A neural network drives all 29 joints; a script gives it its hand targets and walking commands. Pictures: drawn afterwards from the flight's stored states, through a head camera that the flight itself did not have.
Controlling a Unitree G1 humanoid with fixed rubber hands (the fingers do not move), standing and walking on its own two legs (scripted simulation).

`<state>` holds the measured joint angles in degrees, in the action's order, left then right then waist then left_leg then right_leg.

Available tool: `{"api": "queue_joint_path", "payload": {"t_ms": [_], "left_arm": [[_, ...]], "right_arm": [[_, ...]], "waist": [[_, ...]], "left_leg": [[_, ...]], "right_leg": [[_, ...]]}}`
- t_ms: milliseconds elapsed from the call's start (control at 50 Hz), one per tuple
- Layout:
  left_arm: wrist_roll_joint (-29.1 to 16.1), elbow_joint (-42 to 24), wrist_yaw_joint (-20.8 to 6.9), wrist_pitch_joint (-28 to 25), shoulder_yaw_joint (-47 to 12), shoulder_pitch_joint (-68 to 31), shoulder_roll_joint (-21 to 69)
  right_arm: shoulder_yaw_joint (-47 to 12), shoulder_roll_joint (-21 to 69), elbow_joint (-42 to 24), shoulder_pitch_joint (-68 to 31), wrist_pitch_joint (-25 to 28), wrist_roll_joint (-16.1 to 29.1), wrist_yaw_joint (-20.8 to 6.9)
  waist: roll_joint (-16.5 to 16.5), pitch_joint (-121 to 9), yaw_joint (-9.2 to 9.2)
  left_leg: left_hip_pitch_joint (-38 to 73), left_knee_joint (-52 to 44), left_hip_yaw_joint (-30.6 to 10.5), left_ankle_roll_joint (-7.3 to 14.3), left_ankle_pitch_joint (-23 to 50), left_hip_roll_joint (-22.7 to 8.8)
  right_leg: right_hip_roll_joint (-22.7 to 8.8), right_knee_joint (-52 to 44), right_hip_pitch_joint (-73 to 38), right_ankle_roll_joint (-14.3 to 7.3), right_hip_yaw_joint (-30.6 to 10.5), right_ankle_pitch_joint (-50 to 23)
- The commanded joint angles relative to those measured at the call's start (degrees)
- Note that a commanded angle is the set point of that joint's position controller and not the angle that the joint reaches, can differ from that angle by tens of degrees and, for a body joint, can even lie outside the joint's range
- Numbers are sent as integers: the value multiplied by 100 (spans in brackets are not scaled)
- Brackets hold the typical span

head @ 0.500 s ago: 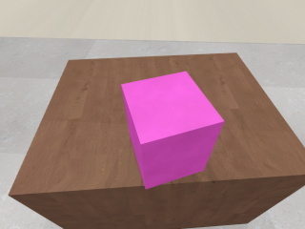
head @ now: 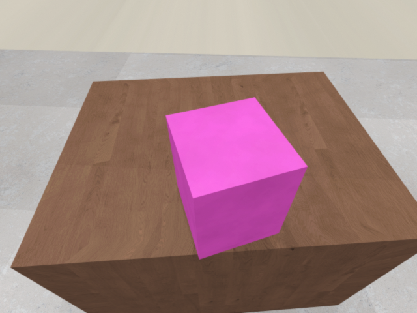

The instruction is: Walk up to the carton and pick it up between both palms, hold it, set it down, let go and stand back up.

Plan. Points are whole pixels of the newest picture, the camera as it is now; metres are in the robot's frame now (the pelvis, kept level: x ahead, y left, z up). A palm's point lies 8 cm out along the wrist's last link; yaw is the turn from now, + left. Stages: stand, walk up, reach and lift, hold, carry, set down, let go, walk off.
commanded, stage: stand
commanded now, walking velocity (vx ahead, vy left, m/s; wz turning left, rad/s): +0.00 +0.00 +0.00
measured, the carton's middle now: (226, 179) +0.40 -0.01 +0.02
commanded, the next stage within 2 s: walk up in 0.60 s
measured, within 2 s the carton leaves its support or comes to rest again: neither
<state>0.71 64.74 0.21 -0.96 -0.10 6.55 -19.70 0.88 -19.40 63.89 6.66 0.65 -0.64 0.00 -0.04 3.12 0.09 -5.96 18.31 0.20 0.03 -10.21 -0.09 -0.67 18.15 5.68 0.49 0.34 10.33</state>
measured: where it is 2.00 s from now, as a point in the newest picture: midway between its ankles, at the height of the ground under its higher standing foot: outside the picture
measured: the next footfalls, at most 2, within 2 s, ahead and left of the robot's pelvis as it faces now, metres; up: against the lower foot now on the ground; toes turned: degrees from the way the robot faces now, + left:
none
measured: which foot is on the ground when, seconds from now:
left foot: down 0.00-1.00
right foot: down 0.00-1.00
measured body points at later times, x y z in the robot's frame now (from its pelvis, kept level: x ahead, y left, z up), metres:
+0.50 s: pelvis +0.00 +0.00 +0.00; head +0.01 +0.00 +0.45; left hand +0.07 +0.30 -0.13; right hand +0.08 -0.30 -0.13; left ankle +0.00 +0.12 -0.75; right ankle +0.00 -0.12 -0.75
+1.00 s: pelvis +0.01 +0.00 +0.00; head +0.01 +0.00 +0.45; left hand +0.06 +0.30 -0.14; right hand +0.08 -0.31 -0.13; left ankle +0.00 +0.12 -0.75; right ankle +0.00 -0.12 -0.75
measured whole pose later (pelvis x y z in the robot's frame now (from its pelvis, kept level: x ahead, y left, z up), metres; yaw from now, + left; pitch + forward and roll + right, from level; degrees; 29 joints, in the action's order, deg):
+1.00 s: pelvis +0.01 +0.00 +0.00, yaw +1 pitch -2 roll +0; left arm 0.7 64.4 -0.9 0.3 1.1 7.5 -20.8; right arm 0.4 -19.7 63.7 8.4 1.9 -0.8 0.5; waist 0.9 2.5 0.5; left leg -6.4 19.5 -1.1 -0.1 -11.1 0.0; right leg -0.8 19.4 5.6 0.2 1.6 11.7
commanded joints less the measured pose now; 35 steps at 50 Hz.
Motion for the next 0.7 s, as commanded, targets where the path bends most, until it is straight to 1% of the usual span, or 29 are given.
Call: {"api": "queue_joint_path", "payload": {"t_ms": [0,40,60,80,100,120,140,160,200,220,240,260,280,320,340,360,380,400,440,460,480,500,520,540,560,580,620,660,680], "left_arm": [[21,-296,56,-117,220,-91,-1247],[12,-296,51,-96,231,-155,-1288],[-14,-295,34,-84,198,-114,-1153],[-9,-279,43,-94,188,-110,-1197],[-3,-293,46,-109,212,-129,-1225],[13,-320,54,-117,190,-160,-1200],[7,-314,54,-117,212,-126,-1265],[10,-328,63,-96,176,-240,-1168],[12,-322,57,-128,204,-128,-1259],[14,-300,50,-101,204,-160,-1257],[-11,-332,50,-98,191,-124,-1217],[-4,-298,44,-101,189,-81,-1202],[-2,-286,49,-94,180,-150,-1210],[6,-301,77,-96,219,-192,-1285],[32,-354,76,-99,231,-200,-1268],[10,-339,60,-88,213,-156,-1271],[21,-326,61,-84,214,-162,-1269],[0,-314,58,-86,202,-134,-1214],[13,-347,60,-92,190,-156,-1230],[3,-294,56,-85,212,-140,-1241],[-11,-299,53,-99,192,-47,-1153],[18,-284,53,-111,179,-37,-1194],[7,-323,47,-119,158,-74,-1165],[-16,-310,52,-113,177,-74,-1175],[13,-285,63,-98,193,-98,-1274],[2,-302,64,-104,172,-116,-1253],[13,-301,67,-102,197,-74,-1212],[-10,-330,62,-102,218,-149,-1280],[9,-289,55,-98,194,-141,-1214]], "right_arm": [[202,-1177,-310,-200,126,0,79],[218,-1224,-276,-150,118,26,63],[206,-1283,-298,-155,135,19,72],[235,-1305,-316,-223,120,6,52],[236,-1285,-296,-165,106,19,53],[233,-1258,-319,-150,115,-11,49],[220,-1265,-305,-150,115,-6,48],[229,-1209,-372,-232,115,3,63],[195,-1191,-296,-166,114,-13,60],[207,-1207,-309,-202,123,-7,64],[209,-1203,-350,-170,130,14,64],[210,-1242,-324,-136,133,28,63],[206,-1318,-288,-178,122,26,54],[200,-1183,-327,-210,126,-27,67],[245,-1320,-322,-141,130,3,72],[234,-1290,-303,-178,129,-8,74],[218,-1277,-304,-135,121,2,55],[225,-1272,-349,-181,123,-8,72],[199,-1211,-290,-104,120,3,74],[223,-1270,-297,-144,113,27,66],[238,-1282,-312,-150,117,-13,76],[218,-1289,-299,-117,115,10,57],[219,-1234,-317,-88,125,14,62],[219,-1292,-316,-171,118,7,57],[209,-1214,-336,-207,115,24,63],[215,-1205,-329,-125,111,20,59],[229,-1299,-315,-155,99,9,57],[202,-1202,-305,-125,103,20,47],[204,-1244,-267,-172,121,6,60]], "waist": [[25,-282,17],[22,-332,16],[-104,-392,40],[-62,-384,-2],[27,-446,23],[-31,-415,13],[3,-333,24],[45,-442,-21],[27,-261,45],[-78,-396,-7],[-147,-389,21],[-4,-427,63],[-39,-403,52],[114,-318,9],[108,-433,33],[36,-393,79],[-84,-375,11],[-171,-453,12],[22,-411,42],[135,-281,-27],[102,-282,60],[-56,-254,36],[39,-365,27],[-108,-415,50],[73,-260,57],[-24,-312,-29],[-100,-378,21],[119,-346,-9],[68,-391,13]], "left_leg": [[27,-285,-582,164,772,-710],[28,-289,-575,150,751,-693],[7,-282,-594,160,777,-702],[90,-272,-574,134,827,-696],[129,-276,-611,177,922,-747],[94,-256,-584,150,901,-705],[55,-234,-553,158,961,-711],[65,-200,-555,168,947,-719],[-47,-293,-572,166,886,-699],[50,-293,-575,161,910,-699],[-47,-277,-591,169,904,-721],[32,-276,-586,155,950,-726],[27,-306,-617,153,934,-720],[59,-265,-619,175,975,-739],[83,-244,-611,177,991,-742],[76,-280,-574,151,947,-708],[80,-292,-561,152,952,-687],[144,-249,-564,165,923,-709],[59,-289,-567,168,919,-706],[47,-309,-649,176,946,-737],[67,-281,-632,183,994,-738],[37,-260,-586,137,1046,-712],[23,-223,-582,169,986,-702],[58,-302,-589,173,873,-676],[51,-266,-604,175,840,-724],[65,-297,-622,147,813,-679],[27,-356,-612,157,683,-679],[80,-319,-584,136,836,-695],[26,-288,-586,148,742,-693]], "right_leg": [[-687,-293,3,-197,-562,-838],[-665,-239,-6,-188,-540,-811],[-711,-265,-60,-180,-542,-777],[-660,-236,18,-173,-514,-729],[-693,-245,-34,-199,-566,-822],[-661,-229,-64,-173,-535,-818],[-666,-251,-2,-168,-515,-819],[-686,-265,-22,-191,-530,-891],[-690,-265,-5,-187,-555,-900],[-701,-249,-82,-170,-533,-908],[-724,-240,-125,-170,-556,-906],[-720,-177,-134,-200,-528,-840],[-717,-210,-114,-187,-509,-799],[-706,-235,0,-204,-556,-825],[-710,-250,-75,-209,-528,-836],[-717,-226,-57,-210,-551,-830],[-693,-214,-38,-191,-531,-841],[-714,-253,-46,-192,-564,-822],[-683,-223,-72,-198,-529,-720],[-678,-235,24,-169,-474,-728],[-679,-275,39,-179,-510,-722],[-684,-286,27,-156,-493,-838],[-700,-266,-93,-156,-482,-831],[-728,-273,-66,-176,-567,-837],[-731,-322,22,-204,-543,-843],[-686,-280,11,-193,-538,-784],[-682,-261,-95,-182,-512,-663],[-656,-305,-22,-157,-505,-722],[-685,-345,-57,-154,-511,-642]]}}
